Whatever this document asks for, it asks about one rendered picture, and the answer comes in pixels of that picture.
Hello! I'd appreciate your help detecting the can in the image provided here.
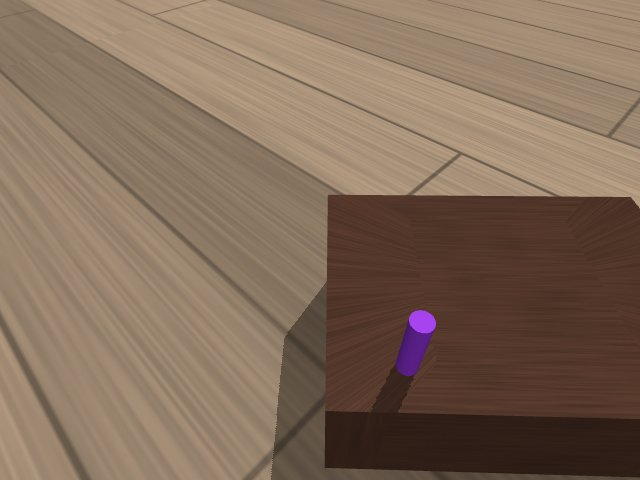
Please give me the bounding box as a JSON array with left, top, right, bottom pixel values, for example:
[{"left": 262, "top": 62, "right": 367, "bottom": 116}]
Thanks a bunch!
[{"left": 396, "top": 310, "right": 436, "bottom": 376}]

